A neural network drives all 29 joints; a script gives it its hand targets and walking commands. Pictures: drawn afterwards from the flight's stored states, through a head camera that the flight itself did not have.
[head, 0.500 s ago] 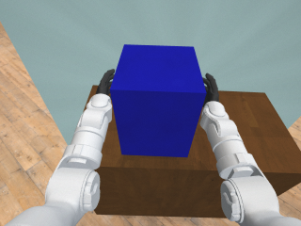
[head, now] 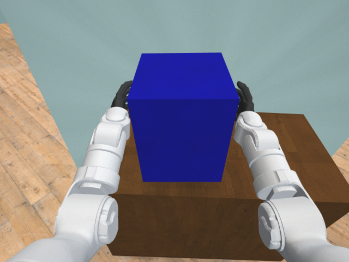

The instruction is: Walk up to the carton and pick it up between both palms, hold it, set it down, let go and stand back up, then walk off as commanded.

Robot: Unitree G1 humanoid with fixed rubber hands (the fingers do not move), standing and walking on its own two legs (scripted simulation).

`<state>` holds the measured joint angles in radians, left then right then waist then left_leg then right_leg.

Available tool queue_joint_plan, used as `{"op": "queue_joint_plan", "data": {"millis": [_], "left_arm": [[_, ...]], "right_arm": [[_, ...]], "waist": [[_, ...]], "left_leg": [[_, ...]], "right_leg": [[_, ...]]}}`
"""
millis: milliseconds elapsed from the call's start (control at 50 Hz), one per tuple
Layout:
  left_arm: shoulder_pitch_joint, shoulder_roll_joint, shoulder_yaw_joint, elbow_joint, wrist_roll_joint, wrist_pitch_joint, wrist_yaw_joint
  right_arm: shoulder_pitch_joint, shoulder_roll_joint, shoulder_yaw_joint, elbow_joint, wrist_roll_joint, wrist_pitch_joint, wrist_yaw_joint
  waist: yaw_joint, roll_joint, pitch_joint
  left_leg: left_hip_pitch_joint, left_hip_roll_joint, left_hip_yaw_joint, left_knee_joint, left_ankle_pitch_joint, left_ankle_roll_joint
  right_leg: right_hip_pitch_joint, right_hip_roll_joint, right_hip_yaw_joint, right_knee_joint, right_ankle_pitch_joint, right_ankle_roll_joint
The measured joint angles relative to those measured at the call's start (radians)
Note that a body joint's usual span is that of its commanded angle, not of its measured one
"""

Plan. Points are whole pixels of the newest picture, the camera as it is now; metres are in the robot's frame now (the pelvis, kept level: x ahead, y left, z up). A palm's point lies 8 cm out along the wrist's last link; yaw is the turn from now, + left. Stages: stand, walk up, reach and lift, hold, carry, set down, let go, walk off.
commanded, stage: reach and lift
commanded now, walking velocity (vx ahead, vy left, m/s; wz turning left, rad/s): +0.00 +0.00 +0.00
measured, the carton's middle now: (181, 118) +0.43 +0.00 +0.13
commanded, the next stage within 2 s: hold in 0.80 s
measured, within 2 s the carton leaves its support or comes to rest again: neither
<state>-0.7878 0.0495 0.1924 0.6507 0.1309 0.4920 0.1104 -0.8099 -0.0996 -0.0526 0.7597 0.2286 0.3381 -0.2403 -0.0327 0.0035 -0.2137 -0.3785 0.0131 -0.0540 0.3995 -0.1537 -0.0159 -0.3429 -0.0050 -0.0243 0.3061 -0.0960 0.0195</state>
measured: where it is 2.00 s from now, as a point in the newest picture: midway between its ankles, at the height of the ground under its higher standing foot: outside the picture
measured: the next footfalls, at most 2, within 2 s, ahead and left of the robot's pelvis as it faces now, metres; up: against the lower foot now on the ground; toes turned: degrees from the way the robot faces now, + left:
none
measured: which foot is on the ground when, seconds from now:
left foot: down 0.00-1.00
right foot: down 0.00-1.00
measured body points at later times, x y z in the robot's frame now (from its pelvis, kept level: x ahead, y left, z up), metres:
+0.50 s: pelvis +0.01 +0.00 +0.00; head -0.01 +0.01 +0.45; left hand +0.42 +0.15 +0.17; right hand +0.43 -0.14 +0.18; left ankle +0.02 +0.12 -0.74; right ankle +0.03 -0.13 -0.74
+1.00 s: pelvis +0.00 +0.00 +0.00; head -0.03 +0.01 +0.45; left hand +0.40 +0.15 +0.18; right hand +0.41 -0.14 +0.19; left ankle +0.02 +0.12 -0.74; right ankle +0.03 -0.13 -0.74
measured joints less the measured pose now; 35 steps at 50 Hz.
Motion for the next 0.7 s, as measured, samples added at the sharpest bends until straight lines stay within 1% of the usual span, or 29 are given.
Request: {"op": "queue_joint_plan", "data": {"millis": [100,160,280,380,480,700], "left_arm": [[-0.002,-0.001,0.000,-0.021,0.000,0.026,0.003],[0.000,-0.002,0.000,-0.045,0.000,0.048,0.006],[0.035,-0.008,0.000,-0.133,0.000,0.083,0.011],[0.066,-0.012,0.000,-0.200,0.000,0.106,0.012],[0.085,-0.012,0.000,-0.241,0.000,0.135,0.012],[0.087,-0.013,0.000,-0.261,0.000,0.160,0.012]], "right_arm": [[-0.001,-0.002,0.001,0.000,0.010,0.003,0.002],[-0.001,-0.011,0.020,0.000,0.028,0.004,0.002],[-0.001,-0.033,0.072,-0.044,0.068,0.024,-0.011],[-0.001,-0.036,0.082,-0.080,0.087,0.044,-0.018],[-0.001,-0.036,0.092,-0.096,0.097,0.063,-0.023],[-0.001,-0.037,0.092,-0.108,0.098,0.085,-0.026]], "waist": [[0.000,0.000,0.000],[0.000,0.000,0.000],[0.000,0.000,0.000],[0.000,0.000,0.000],[-0.001,0.000,0.000],[-0.008,0.000,0.000]], "left_leg": [[0.000,0.000,0.000,0.000,-0.004,0.000],[0.000,0.000,0.000,0.000,-0.007,0.000],[0.000,0.000,0.000,0.000,-0.012,0.000],[0.001,0.000,0.000,0.000,-0.014,0.000],[0.005,0.000,0.000,0.000,-0.014,0.000],[0.012,0.000,0.000,0.000,-0.009,0.000]], "right_leg": [[0.000,0.000,0.000,0.000,-0.004,0.000],[0.000,0.000,0.000,0.000,-0.007,0.000],[0.000,0.000,0.000,0.000,-0.012,0.000],[0.001,0.000,0.000,0.000,-0.014,0.000],[0.005,0.000,0.001,0.000,-0.014,0.000],[0.011,0.000,0.001,0.000,-0.008,0.000]]}}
